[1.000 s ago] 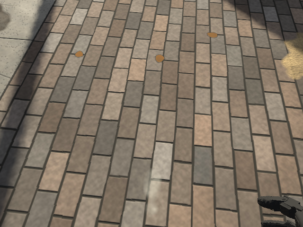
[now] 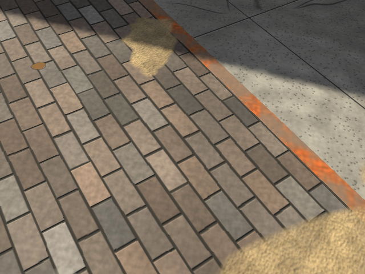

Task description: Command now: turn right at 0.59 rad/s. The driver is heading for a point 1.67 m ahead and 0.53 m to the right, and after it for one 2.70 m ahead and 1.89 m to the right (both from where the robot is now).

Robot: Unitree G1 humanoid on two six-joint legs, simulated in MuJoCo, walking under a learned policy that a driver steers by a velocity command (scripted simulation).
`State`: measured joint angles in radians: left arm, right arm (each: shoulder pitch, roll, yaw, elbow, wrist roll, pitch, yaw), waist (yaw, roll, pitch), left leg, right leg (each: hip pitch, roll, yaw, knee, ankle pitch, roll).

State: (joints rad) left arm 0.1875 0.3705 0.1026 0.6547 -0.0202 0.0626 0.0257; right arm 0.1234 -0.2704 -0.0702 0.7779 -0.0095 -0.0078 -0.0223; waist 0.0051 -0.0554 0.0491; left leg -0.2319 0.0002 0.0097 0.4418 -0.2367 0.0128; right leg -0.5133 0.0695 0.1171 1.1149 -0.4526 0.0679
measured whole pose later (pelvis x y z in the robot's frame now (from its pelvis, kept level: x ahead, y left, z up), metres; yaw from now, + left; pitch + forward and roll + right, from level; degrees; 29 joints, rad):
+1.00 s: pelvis +0.37 -0.15 +0.00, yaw -32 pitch +1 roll +3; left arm 0.21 0.31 0.06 0.65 -0.02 -0.03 0.01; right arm 0.30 -0.28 -0.07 0.83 0.00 -0.10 0.02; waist -0.05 -0.05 0.04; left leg -0.14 -0.04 0.08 0.31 -0.19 0.04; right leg -0.62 -0.08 0.07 1.02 -0.28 -0.01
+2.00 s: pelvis +0.86 -0.45 +0.00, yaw -17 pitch +2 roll +0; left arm 0.15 0.31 0.05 0.68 0.02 -0.10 0.01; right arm 0.30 -0.29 -0.06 0.74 0.01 -0.05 0.02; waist -0.04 -0.03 0.05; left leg -0.23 -0.12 -0.07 0.37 -0.16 0.11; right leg -0.63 -0.10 0.08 0.98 -0.25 0.05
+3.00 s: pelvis +1.39 -0.48 +0.00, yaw +18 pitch +1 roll +0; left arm 0.11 0.32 0.05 0.71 0.01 -0.10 -0.01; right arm 0.32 -0.28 -0.06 0.68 0.01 -0.04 0.01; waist -0.04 -0.03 0.05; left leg -0.20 -0.11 -0.07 0.36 -0.17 0.10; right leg -0.64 -0.11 0.07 0.95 -0.20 0.06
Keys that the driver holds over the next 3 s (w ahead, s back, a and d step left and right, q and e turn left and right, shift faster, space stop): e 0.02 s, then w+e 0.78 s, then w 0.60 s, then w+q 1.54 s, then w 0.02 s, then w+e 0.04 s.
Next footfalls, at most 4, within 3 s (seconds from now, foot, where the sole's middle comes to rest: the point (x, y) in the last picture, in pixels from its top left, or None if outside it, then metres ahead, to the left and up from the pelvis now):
0.28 right None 0.04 -0.15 -0.78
0.74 left None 0.45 -0.07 -0.78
1.22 right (301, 252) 0.54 -0.45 -0.78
1.76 left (274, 164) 0.93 -0.41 -0.78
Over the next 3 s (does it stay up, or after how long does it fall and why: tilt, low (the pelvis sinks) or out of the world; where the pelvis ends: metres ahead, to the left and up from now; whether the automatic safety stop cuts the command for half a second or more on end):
stays up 1.39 -0.48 0.00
